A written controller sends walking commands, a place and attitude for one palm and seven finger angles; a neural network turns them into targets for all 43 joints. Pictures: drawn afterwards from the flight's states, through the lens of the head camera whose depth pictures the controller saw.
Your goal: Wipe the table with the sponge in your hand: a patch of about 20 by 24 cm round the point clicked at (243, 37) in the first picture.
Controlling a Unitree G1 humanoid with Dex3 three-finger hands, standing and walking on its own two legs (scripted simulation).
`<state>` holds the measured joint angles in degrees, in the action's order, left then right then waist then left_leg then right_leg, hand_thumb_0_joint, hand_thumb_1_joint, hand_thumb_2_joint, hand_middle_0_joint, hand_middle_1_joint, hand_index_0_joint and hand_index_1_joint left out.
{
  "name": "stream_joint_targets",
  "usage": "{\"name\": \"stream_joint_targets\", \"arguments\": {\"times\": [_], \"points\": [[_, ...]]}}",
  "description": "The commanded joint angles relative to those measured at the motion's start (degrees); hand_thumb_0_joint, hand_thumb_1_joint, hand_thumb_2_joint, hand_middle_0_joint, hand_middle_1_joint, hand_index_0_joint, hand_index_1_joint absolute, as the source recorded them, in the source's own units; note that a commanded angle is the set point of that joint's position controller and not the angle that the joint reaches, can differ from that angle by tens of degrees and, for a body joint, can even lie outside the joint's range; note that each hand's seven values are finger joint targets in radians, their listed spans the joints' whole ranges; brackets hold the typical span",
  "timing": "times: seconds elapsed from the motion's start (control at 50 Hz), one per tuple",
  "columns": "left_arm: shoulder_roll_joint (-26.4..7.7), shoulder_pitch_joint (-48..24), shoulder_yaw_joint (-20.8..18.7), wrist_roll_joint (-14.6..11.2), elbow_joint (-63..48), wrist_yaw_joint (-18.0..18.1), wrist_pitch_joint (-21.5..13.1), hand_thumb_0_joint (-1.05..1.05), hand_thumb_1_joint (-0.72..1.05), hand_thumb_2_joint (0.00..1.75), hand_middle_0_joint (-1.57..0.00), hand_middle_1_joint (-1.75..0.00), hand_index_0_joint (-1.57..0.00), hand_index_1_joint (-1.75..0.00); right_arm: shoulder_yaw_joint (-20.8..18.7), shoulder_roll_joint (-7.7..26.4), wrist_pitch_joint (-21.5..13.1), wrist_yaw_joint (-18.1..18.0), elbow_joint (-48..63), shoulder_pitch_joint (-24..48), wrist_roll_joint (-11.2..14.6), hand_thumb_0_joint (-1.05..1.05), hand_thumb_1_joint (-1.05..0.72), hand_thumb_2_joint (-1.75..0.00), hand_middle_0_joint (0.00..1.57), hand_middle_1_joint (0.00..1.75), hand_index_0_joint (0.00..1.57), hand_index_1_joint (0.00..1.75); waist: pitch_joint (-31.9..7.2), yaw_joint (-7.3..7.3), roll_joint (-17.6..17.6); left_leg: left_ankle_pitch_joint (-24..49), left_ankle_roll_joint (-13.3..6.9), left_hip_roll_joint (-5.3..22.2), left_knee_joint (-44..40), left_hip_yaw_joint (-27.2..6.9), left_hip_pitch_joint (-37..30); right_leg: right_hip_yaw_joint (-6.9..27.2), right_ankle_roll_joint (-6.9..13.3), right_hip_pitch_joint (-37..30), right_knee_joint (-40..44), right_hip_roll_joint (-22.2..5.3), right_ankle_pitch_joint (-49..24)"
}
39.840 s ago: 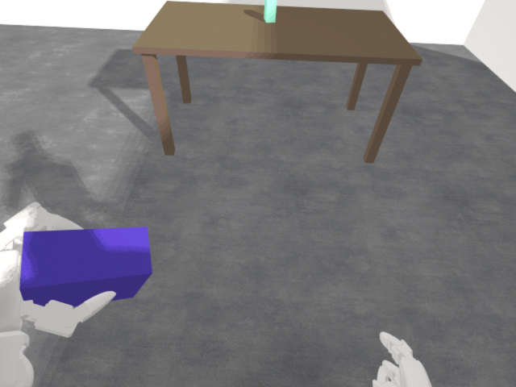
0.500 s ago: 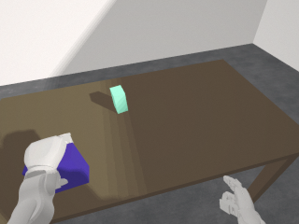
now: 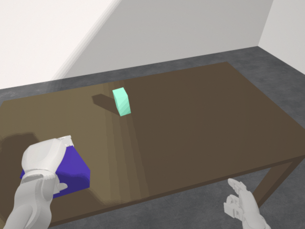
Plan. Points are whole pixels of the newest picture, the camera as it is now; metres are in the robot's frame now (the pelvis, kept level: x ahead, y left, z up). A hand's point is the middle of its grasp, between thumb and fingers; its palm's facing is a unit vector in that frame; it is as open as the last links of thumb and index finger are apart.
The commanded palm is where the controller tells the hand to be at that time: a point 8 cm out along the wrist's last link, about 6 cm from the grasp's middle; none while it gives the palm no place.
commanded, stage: bring the sponge back beside the body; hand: left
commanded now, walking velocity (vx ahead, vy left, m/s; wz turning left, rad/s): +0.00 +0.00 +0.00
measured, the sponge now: (63, 177) +0.21 +0.29 +0.03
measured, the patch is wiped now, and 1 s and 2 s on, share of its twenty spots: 1.00 1.00 1.00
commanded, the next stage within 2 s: step back with the hand held close in 1.16 s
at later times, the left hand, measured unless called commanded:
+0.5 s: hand (51, 168) +0.20 +0.29 +0.09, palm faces +0.05 -0.11 -0.99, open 9.9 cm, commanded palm +0.17 +0.28 +0.17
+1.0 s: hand (46, 176) +0.18 +0.28 +0.10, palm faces +0.05 -0.11 -0.99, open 9.9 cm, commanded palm +0.15 +0.27 +0.18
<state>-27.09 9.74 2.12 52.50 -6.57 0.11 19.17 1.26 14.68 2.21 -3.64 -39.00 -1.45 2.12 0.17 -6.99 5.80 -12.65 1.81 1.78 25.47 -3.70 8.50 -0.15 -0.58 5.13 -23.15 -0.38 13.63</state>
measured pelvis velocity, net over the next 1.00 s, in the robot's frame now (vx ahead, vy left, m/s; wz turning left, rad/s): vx -0.01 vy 0.00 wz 0.00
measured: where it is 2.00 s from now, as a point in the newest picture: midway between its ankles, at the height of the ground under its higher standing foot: outside the picture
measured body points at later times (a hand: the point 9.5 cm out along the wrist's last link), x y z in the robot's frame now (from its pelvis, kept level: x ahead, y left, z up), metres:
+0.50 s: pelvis -0.01 +0.00 +0.00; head -0.03 -0.03 +0.45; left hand +0.19 +0.29 +0.15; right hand +0.25 -0.19 -0.07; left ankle +0.02 +0.14 -0.74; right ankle -0.01 -0.13 -0.74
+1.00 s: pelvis -0.01 +0.00 +0.00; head -0.04 -0.04 +0.45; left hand +0.17 +0.28 +0.16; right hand +0.26 -0.19 -0.06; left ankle +0.02 +0.14 -0.74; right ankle -0.01 -0.13 -0.74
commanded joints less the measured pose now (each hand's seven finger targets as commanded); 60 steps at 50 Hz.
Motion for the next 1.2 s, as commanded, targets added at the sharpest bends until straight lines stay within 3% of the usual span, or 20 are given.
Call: {"name": "stream_joint_targets", "arguments": {"times": [0.0,0.04,0.08,0.14,0.22,0.34,0.36,0.44,0.46,0.54,0.56,0.68,0.74,0.76,0.88,0.94,0.96,1.04,1.06,1.18], "points": [[-13.98,-11.68,-10.09,1.7,-12.48,3.08,-1.4,0.0,0.1,1.3,-1.2,-1.6,-1.2,-1.6,-2.02,5.73,-3.56,-0.23,10.29,12.65,-0.23,0.0,-0.9,-0.9,0.2,0.3,0.2,0.3,-9.0,-0.77,-1.52,11.14,-3.9,-3.34,-2.29,1.67,-4.31,-0.23,4.07,1.02,4.3,2.21,-8.66],[-15.6,-9.83,-11.93,1.13,-15.49,3.48,-1.77,0.0,0.1,1.3,-1.2,-1.6,-1.2,-1.6,-2.3,5.69,-3.77,-0.1,10.87,12.82,-0.15,0.0,-0.9,-0.9,0.2,0.3,0.2,0.3,-9.49,-0.79,-1.16,10.69,-3.74,-3.16,-2.61,1.24,-4.35,1.48,4.21,0.24,4.14,2.43,-8.25],[-12.45,-11.28,-8.87,1.09,-14.6,3.3,-1.34,0.0,0.1,1.3,-1.2,-1.6,-1.2,-1.6,-1.92,5.16,-3.81,-0.08,10.71,12.99,0.05,0.0,-0.9,-0.9,0.2,0.3,0.2,0.3,-7.87,-0.05,-1.74,10.25,-3.66,-3.06,-2.78,1.56,-3.96,0.32,3.85,1.63,4.53,2.14,-7.39],[-15.08,-10.95,-10.95,0.85,-15.68,3.2,-0.69,0.0,0.1,1.3,-1.2,-1.6,-1.2,-1.6,-2.03,5.78,-3.7,-0.16,10.73,13.61,0.05,0.0,-0.9,-0.9,0.2,0.3,0.2,0.3,-7.67,-0.34,-0.49,8.73,-3.61,-3.04,-3.17,1.22,-3.92,1.72,4.15,1.46,4.86,2.37,-5.78],[-12.45,-11.32,-7.74,1.22,-16.97,2.45,-0.47,0.0,0.1,1.3,-1.2,-1.6,-1.2,-1.6,-1.86,5.25,-3.82,-0.16,10.76,13.74,0.0,0.0,-0.9,-0.9,0.2,0.3,0.2,0.3,-8.15,-0.25,-0.53,9.1,-3.74,-3.03,-3.46,1.37,-4.18,0.05,3.84,1.37,4.59,2.09,-5.88],[-14.84,-9.94,-10.41,1.54,-19.0,2.44,0.17,0.0,0.1,1.3,-1.2,-1.6,-1.2,-1.6,-1.52,5.42,-3.88,0.02,11.12,14.53,-0.11,0.0,-0.9,-0.9,0.2,0.3,0.2,0.3,-7.58,-0.82,-0.22,7.62,-3.5,-2.68,-4.38,0.55,-3.41,1.59,4.32,0.73,4.52,2.68,-4.45],[-12.51,-10.68,-8.23,1.54,-19.34,2.19,0.42,0.0,0.1,1.3,-1.2,-1.6,-1.2,-1.6,-1.12,5.06,-3.9,0.1,11.49,14.7,-0.2,0.0,-0.9,-0.9,0.2,0.3,0.2,0.3,-9.05,-1.16,0.55,8.5,-3.85,-3.02,-4.15,1.26,-3.78,-0.36,4.06,0.05,4.33,2.28,-5.6],[-15.17,-7.68,-10.97,1.29,-21.07,2.36,1.29,0.0,0.1,1.3,-1.2,-1.6,-1.2,-1.6,-1.37,5.41,-3.55,0.39,11.36,15.26,-0.17,0.0,-0.9,-0.9,0.2,0.3,0.2,0.3,-8.34,-1.33,-0.11,8.51,-3.46,-2.66,-4.36,0.53,-3.43,1.9,4.33,-0.13,4.25,2.63,-5.36],[-12.5,-8.75,-8.44,1.3,-20.64,1.98,1.85,0.0,0.1,1.3,-1.2,-1.6,-1.2,-1.6,-0.82,4.99,-3.52,0.49,11.75,15.37,-0.14,0.0,-0.9,-0.9,0.2,0.3,0.2,0.3,-8.73,-1.42,0.3,8.75,-3.74,-2.83,-4.32,1.04,-3.29,-0.31,4.08,-0.13,4.09,2.32,-5.6],[-14.68,-7.2,-10.2,1.11,-22.83,1.42,2.42,0.0,0.1,1.3,-1.2,-1.6,-1.2,-1.6,-1.14,5.34,-3.38,0.61,11.58,15.92,-0.04,0.0,-0.9,-0.9,0.2,0.3,0.2,0.3,-7.92,-1.08,-0.18,8.46,-3.59,-2.53,-4.21,0.49,-3.55,2.08,4.29,0.37,4.37,2.62,-5.23],[-13.06,-8.12,-8.5,1.27,-23.3,1.08,2.49,0.0,0.1,1.3,-1.2,-1.6,-1.2,-1.6,-0.73,5.05,-3.4,0.74,12.12,15.66,-0.18,0.0,-0.9,-0.9,0.2,0.3,0.2,0.3,-9.28,-1.48,0.1,8.91,-3.89,-2.82,-3.95,0.99,-3.51,-0.13,4.05,-0.23,3.92,2.29,-5.81],[-14.22,-4.07,-10.0,0.46,-25.4,0.57,1.95,0.0,0.1,1.3,-1.2,-1.6,-1.2,-1.6,-0.84,4.74,-3.64,0.81,12.15,15.1,-0.08,0.0,-0.9,-0.9,0.2,0.3,0.2,0.3,-8.04,-1.18,-1.99,9.2,-3.8,-2.6,-3.25,0.65,-3.38,0.92,3.78,0.86,3.98,2.21,-5.37],[-15.96,-3.46,-11.83,0.23,-26.91,0.71,1.99,0.0,0.1,1.3,-1.2,-1.6,-1.2,-1.6,-0.95,5.09,-3.57,0.57,12.42,15.79,-0.15,0.0,-0.9,-0.9,0.2,0.3,0.2,0.3,-6.92,-1.25,0.19,6.81,-3.7,-2.5,-3.68,0.41,-2.98,2.55,4.06,1.15,4.43,2.51,-3.36],[-14.11,-4.11,-10.15,0.36,-26.98,0.51,1.98,0.0,0.1,1.3,-1.2,-1.6,-1.2,-1.6,-0.54,4.81,-3.66,0.7,12.78,15.5,-0.31,0.0,-0.9,-0.9,0.2,0.3,0.2,0.3,-8.33,-1.75,-0.02,8.12,-4.01,-2.86,-3.21,0.9,-3.17,0.39,3.95,0.61,3.99,2.19,-4.67],[-14.28,-3.84,-10.08,-0.03,-24.84,0.49,1.88,0.0,0.1,1.3,-1.2,-1.6,-1.2,-1.6,-0.8,4.8,-4.03,0.33,12.03,14.87,-0.07,0.0,-0.9,-0.9,0.2,0.3,0.2,0.3,-6.3,-0.74,-2.77,7.54,-3.82,-2.65,-2.75,0.91,-3.26,1.82,3.57,2.62,4.77,2.03,-3.55],[-16.1,-4.55,-11.6,0.35,-27.31,0.61,1.51,0.0,0.1,1.3,-1.2,-1.6,-1.2,-1.6,-0.97,5.22,-4.05,0.14,12.27,15.87,-0.14,0.0,-0.9,-0.9,0.2,0.3,0.2,0.3,-6.99,-0.92,-0.12,7.3,-3.75,-2.64,-2.83,0.53,-3.71,3.4,4.1,1.83,4.68,2.4,-3.72],[-14.11,-5.36,-9.76,0.27,-26.39,0.34,1.64,0.0,0.1,1.3,-1.2,-1.6,-1.2,-1.6,-0.42,4.75,-4.19,0.18,12.79,15.33,-0.42,0.0,-0.9,-0.9,0.2,0.3,0.2,0.3,-8.08,-1.52,0.54,7.83,-4.07,-3.03,-2.76,1.16,-3.64,0.76,3.87,1.24,4.47,1.88,-4.19],[-16.22,-2.87,-12.18,0.11,-25.93,0.78,1.57,0.0,0.1,1.3,-1.2,-1.6,-1.2,-1.6,-0.87,5.05,-4.29,0.17,12.16,15.51,-0.31,0.0,-0.9,-0.9,0.2,0.3,0.2,0.3,-6.09,-1.25,-0.79,6.7,-3.66,-2.56,-3.14,0.58,-3.04,2.98,3.96,2.02,4.78,2.36,-2.87],[-13.9,-4.12,-10.01,0.2,-25.7,0.51,1.69,0.0,0.1,1.3,-1.2,-1.6,-1.2,-1.6,-0.43,4.8,-4.18,0.28,12.56,15.21,-0.47,0.0,-0.9,-0.9,0.2,0.3,0.2,0.3,-7.17,-1.54,-0.12,7.08,-3.91,-2.88,-3.08,1.24,-2.84,0.64,3.78,1.41,4.43,1.96,-3.5],[-14.63,-2.49,-10.93,-0.12,-25.59,0.96,1.86,0.0,0.1,1.3,-1.2,-1.6,-1.2,-1.6,-0.9,4.81,-4.24,0.56,12.07,14.85,-0.24,0.0,-0.9,-0.9,0.2,0.3,0.2,0.3,-7.18,-1.09,-2.06,8.71,-3.64,-2.64,-2.43,1.11,-3.15,1.82,3.62,1.78,4.32,1.92,-4.81]]}}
